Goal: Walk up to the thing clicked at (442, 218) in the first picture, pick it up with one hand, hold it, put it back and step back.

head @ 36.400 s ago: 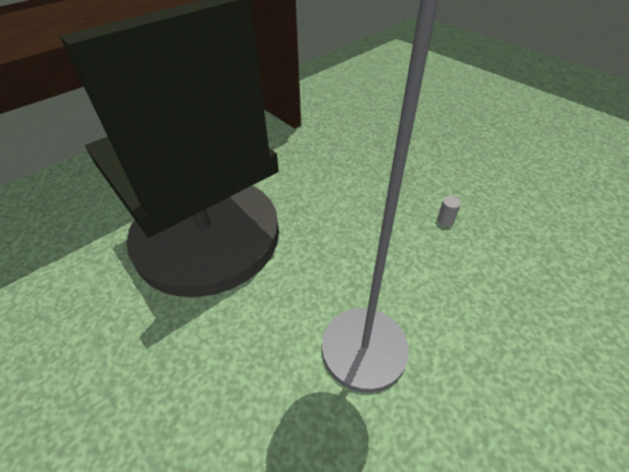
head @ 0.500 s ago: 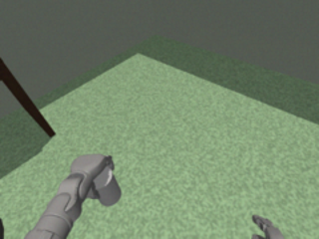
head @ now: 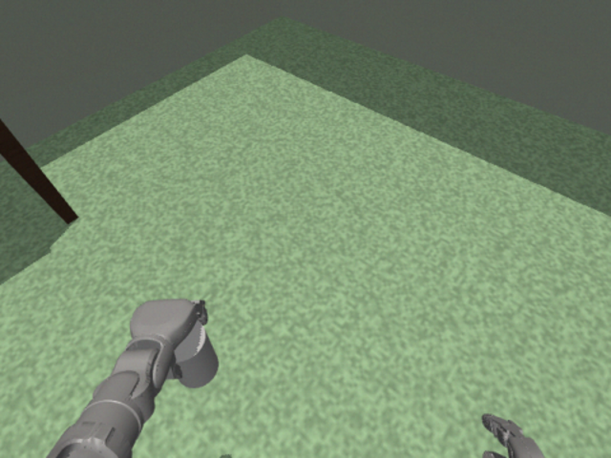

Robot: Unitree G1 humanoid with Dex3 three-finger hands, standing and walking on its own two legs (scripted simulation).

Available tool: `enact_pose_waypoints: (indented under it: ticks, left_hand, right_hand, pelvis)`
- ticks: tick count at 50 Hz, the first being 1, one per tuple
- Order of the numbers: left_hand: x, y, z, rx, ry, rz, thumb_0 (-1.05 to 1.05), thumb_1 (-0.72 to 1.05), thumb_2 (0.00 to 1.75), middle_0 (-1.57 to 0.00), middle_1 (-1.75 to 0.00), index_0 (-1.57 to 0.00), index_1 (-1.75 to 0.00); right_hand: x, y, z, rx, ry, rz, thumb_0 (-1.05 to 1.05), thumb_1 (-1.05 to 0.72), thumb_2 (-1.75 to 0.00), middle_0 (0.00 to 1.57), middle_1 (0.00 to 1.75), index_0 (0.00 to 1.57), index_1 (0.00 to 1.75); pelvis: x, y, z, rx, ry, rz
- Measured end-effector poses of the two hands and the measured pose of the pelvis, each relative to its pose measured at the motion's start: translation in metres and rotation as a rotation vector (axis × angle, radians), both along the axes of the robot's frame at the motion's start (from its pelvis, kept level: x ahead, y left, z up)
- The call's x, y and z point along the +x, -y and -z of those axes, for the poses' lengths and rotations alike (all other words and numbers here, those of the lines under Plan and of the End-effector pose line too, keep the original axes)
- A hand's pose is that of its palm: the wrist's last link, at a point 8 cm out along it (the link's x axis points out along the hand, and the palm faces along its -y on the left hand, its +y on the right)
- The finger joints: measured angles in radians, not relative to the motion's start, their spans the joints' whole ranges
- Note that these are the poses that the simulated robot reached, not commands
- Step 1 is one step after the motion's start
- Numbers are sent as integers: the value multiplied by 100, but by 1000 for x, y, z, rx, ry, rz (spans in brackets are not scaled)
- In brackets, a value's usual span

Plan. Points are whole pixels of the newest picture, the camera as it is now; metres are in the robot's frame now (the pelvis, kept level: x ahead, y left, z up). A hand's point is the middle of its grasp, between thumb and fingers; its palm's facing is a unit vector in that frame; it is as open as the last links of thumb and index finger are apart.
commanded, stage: crouch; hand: left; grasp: from above
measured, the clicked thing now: (190, 354) +0.32 +0.22 -0.15
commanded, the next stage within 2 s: lower in 1.52 s
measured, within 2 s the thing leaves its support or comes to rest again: neither
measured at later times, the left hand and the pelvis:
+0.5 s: hand (207, 369) +0.35 +0.23 -0.34, palm faces -0.45 +0.01 -0.89, open 9.9 cm; pelvis -0.05 +0.01 -0.21, yaw -1 degrees
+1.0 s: hand (216, 382) +0.36 +0.25 -0.48, palm faces -0.45 -0.02 -0.89, open 10.1 cm; pelvis -0.05 +0.00 -0.32, yaw -4 degrees
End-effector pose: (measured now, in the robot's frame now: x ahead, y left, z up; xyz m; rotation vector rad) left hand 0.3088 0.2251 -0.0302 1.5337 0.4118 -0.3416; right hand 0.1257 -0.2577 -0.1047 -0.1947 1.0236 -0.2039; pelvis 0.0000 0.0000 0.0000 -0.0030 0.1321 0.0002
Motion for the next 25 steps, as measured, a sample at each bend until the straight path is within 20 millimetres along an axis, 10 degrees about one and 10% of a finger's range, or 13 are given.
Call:
enact_pose_waypoints:
  ticks: [16,25]
  left_hand:
    - [37,-2,164,46,55,2,-1,4,54,-85,-51,-67,-54]
    - [43,-8,251,36,16,-21,-2,2,60,-83,-54,-66,-56]
  right_hand:
    - [-100,18,142,-84,-220,83,1,-91,-91,20,30,20,30]
    - [-121,1,220,-54,-275,60,1,-91,-91,20,30,20,30]
  pelvis:
    - [-32,-8,136,-32,-325,2]
    - [-48,-9,205,-44,-425,3]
